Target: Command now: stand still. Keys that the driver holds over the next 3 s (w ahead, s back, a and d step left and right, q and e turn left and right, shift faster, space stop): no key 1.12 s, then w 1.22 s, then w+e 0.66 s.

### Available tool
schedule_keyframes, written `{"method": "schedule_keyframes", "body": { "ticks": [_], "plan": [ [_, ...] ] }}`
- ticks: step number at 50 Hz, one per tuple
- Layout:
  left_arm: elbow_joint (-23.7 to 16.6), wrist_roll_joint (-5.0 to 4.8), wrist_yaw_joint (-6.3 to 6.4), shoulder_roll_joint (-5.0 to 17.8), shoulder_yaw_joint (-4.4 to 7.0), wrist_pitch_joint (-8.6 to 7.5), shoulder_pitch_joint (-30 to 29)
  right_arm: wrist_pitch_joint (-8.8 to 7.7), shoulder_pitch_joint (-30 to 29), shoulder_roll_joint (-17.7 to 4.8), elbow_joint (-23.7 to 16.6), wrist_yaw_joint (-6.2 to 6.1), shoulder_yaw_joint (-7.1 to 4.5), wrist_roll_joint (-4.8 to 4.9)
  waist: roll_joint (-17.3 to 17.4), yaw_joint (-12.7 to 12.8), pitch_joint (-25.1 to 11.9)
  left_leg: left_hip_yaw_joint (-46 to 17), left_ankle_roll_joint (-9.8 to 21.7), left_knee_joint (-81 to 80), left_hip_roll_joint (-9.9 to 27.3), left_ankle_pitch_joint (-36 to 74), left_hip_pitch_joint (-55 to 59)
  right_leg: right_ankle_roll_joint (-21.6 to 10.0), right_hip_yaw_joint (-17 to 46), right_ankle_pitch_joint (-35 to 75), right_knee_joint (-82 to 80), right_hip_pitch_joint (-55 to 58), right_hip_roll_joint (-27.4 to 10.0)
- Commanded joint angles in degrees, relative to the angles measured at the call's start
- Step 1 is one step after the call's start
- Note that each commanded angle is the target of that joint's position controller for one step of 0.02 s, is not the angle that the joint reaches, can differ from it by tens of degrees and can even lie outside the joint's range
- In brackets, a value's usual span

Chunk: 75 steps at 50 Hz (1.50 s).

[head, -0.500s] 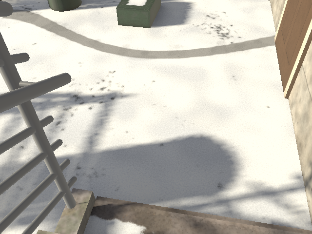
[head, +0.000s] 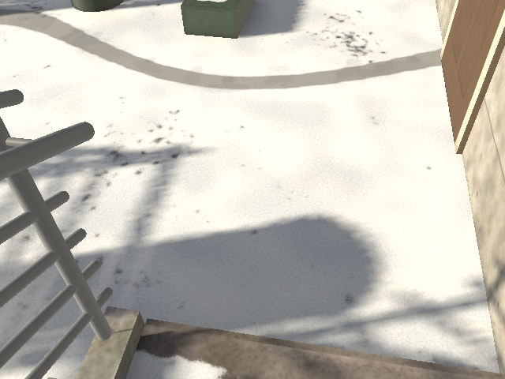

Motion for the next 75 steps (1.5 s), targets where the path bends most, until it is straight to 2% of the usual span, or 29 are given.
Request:
{"method": "schedule_keyframes", "body": {
  "ticks": [1,10,11,15,16,17,21,55,56,57,60,62,63,65,66,67,69,71,72,73,74,75],
  "plan": [
    [-0.74,0.0,0.26,4.85,1.04,-0.35,3.37,-0.19,2.37,-4.08,-0.56,-0.17,-0.72,0.02,-1.99,-0.15,2.44,-5.51,1.04,-1.12,6.27,4.92,0.34,0.88,9.35,11.96,-4.43,-2.8,-10.74],
    [0.02,0.14,0.46,4.02,1.66,-0.47,6.16,0.06,2.68,-3.34,0.33,-0.39,-0.76,0.07,-1.99,-0.12,1.96,-5.08,0.95,0.32,6.19,5.31,0.0,1.51,9.0,17.52,-3.93,-1.78,-10.49],
    [0.08,0.49,0.35,4.28,1.86,-0.38,6.58,0.19,3.3,-3.02,0.52,-0.27,-0.6,0.04,-2.27,-0.12,1.65,-4.9,0.89,0.48,6.24,5.14,0.01,1.5,8.91,18.37,-3.74,-1.33,-10.55],
    [0.12,0.39,0.36,3.84,2.12,-0.18,6.95,0.26,3.28,-2.98,0.61,-0.33,-0.62,0.0,-1.98,0.02,2.21,-4.65,0.74,0.78,6.22,4.92,-0.49,1.53,8.87,18.25,-3.75,-1.52,-10.34],
    [0.32,0.71,0.2,3.09,1.89,-0.15,6.97,0.12,3.74,-2.23,0.79,-0.24,-0.52,0.03,-1.87,0.22,2.49,-4.54,0.87,1.0,6.28,4.66,-0.5,1.38,9.01,18.3,-3.84,-1.48,-10.4],
    [0.53,0.82,0.21,2.94,1.85,-0.19,7.33,0.03,3.73,-2.48,0.83,-0.32,-0.62,0.17,-2.31,0.18,2.48,-4.56,0.96,0.92,6.26,4.65,-0.42,1.31,8.94,18.1,-3.94,-1.44,-10.3],
    [0.63,0.32,0.37,3.1,1.92,-0.36,7.08,-0.28,3.76,-2.63,1.02,-0.42,-0.79,0.0,-1.61,0.26,3.17,-4.74,1.01,0.84,6.5,5.16,-0.13,1.03,8.85,17.04,-3.93,-2.2,-9.99],
    [2.16,0.47,0.55,2.13,2.22,-0.68,7.5,-0.69,5.47,-1.04,1.33,-0.54,-1.19,-0.19,-1.34,0.19,3.84,-4.49,1.4,0.04,6.71,6.66,0.94,0.39,8.13,15.99,-3.5,-1.81,-9.26],
    [1.98,0.53,0.51,1.88,2.12,-0.67,7.6,-0.6,6.0,-1.24,1.51,-0.57,-1.24,-0.14,-0.87,0.23,3.4,-4.59,1.36,0.08,6.69,6.03,1.03,0.31,8.35,15.54,-3.43,-1.69,-9.53],
    [1.97,0.56,0.46,1.63,2.03,-0.65,7.58,-0.53,6.08,-0.79,1.61,-0.55,-1.15,-0.19,-1.1,0.34,2.58,-4.42,1.36,-0.45,6.34,3.39,1.6,0.19,8.47,9.93,-4.55,-1.64,-9.1],
    [1.26,0.59,0.32,5.33,3.62,-0.13,6.87,-0.37,4.6,-1.68,0.31,-0.4,-1.91,-0.98,-4.56,0.77,5.13,0.05,2.04,4.63,1.92,-9.41,-1.59,-2.62,11.7,-14.52,-8.14,-3.71,-8.47],
    [0.8,0.58,0.17,7.27,5.02,0.36,8.87,-0.12,2.9,-2.38,-0.91,-0.24,-2.43,-1.89,-5.86,1.78,8.78,3.18,2.64,10.09,-0.45,-15.34,-8.62,-5.8,15.73,-28.94,-9.34,-4.07,-10.65],
    [0.72,0.73,0.14,7.44,5.45,0.41,9.95,-0.15,1.65,-2.11,-1.63,-0.16,-2.52,-2.26,-5.84,2.54,10.64,4.23,2.77,11.99,-0.57,-15.64,-11.47,-7.29,17.95,-31.33,-9.46,-4.02,-12.46],
    [0.56,0.76,0.24,7.49,6.17,-0.05,11.16,-0.85,-0.87,-1.47,-3.03,-0.1,-2.57,-2.23,-6.09,3.29,12.43,4.28,2.82,13.73,0.04,-14.38,-14.04,-9.3,20.52,-28.62,-8.93,-4.36,-14.59],
    [0.86,1.18,0.28,8.0,6.53,-0.2,11.57,-1.58,0.28,-0.88,-2.79,-0.26,-2.46,-1.74,-5.79,3.11,12.18,3.79,2.97,13.8,0.42,-12.74,-14.27,-10.42,21.2,-22.9,-7.63,-3.29,-15.12],
    [0.79,1.32,0.22,7.92,6.76,-0.45,11.41,-2.05,2.03,-0.83,-2.22,-0.36,-2.55,-1.78,-6.11,2.35,11.33,3.77,3.33,13.97,0.59,-12.72,-13.28,-10.91,20.6,-18.57,-5.97,-3.05,-15.1],
    [0.54,1.08,0.27,8.25,7.28,-0.93,10.9,-2.85,5.77,-1.83,-1.46,-0.4,-3.12,-1.79,-5.25,0.64,9.41,3.92,3.91,13.32,0.26,-12.22,-9.6,-11.09,19.3,-9.44,-0.43,-3.7,-14.97],
    [-0.7,1.21,0.33,8.77,7.66,-1.24,8.45,-3.46,12.16,-2.67,0.39,-0.3,-3.61,-1.53,-3.95,-2.19,8.11,1.29,5.66,12.6,0.89,-11.63,-4.96,-10.03,15.67,-4.21,7.34,-5.98,-12.73],
    [-2.23,1.22,0.04,7.03,7.59,-1.54,6.37,-3.73,14.2,-5.34,1.24,-0.54,-4.52,-1.26,2.67,-2.84,7.06,-5.04,7.73,10.46,2.87,-5.72,3.03,-7.01,10.03,-2.19,15.27,-13.28,-7.22],
    [-3.41,1.31,-0.02,5.55,7.25,-1.84,3.99,-4.05,20.75,-8.1,2.91,-0.69,-5.62,-1.08,10.66,-6.1,5.44,-16.93,12.82,4.39,10.09,-0.51,16.49,-3.19,0.82,-5.62,29.09,-26.23,-0.48],
    [-4.99,3.14,-0.09,6.89,7.5,-1.74,0.29,-4.37,27.7,-10.47,4.98,-0.18,-6.44,-0.74,12.12,-8.83,5.41,-28.15,17.31,1.04,18.3,3.38,24.13,-1.9,-1.43,-25.43,42.42,-40.23,0.15],
    [-5.12,3.77,-0.29,7.84,7.83,-1.75,-0.65,-4.48,27.43,-9.75,4.62,0.05,-6.06,-0.1,4.71,-7.12,7.75,-28.33,18.49,0.88,19.87,3.67,21.77,-1.21,1.52,-24.43,47.48,-43.82,-2.89]
  ]
}}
